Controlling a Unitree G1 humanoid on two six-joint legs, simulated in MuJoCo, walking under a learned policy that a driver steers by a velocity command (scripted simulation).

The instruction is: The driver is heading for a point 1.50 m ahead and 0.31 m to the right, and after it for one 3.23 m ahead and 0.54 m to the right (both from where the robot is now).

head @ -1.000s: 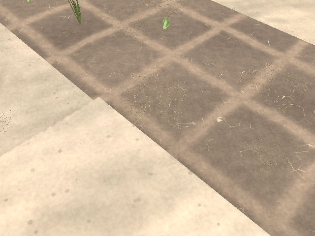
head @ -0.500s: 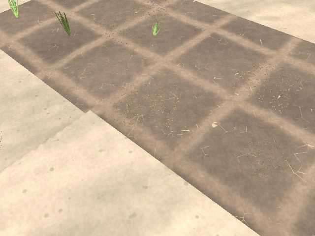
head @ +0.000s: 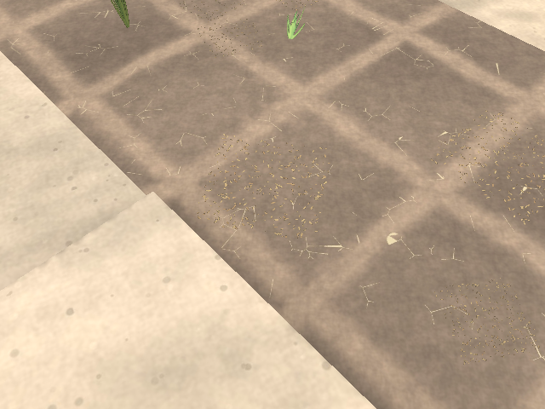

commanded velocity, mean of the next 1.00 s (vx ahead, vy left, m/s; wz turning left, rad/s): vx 0.48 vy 0.00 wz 0.00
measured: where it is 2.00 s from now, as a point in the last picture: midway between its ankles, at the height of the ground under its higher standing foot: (287, 296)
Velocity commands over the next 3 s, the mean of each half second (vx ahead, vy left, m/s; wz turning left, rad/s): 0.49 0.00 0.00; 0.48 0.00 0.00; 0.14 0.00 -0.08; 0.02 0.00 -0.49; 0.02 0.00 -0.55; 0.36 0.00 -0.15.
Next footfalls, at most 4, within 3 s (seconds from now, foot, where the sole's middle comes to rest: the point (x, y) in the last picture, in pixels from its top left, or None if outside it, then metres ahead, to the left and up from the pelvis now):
0.02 left None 0.18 0.06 -0.76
0.52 right None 0.44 -0.09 -0.76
1.06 left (263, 294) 0.73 0.11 -0.76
1.40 right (334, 285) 0.81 -0.09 -0.84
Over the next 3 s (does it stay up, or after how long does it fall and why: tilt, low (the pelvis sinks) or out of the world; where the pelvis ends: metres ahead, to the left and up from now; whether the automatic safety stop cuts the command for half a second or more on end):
stays up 0.88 0.00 -0.06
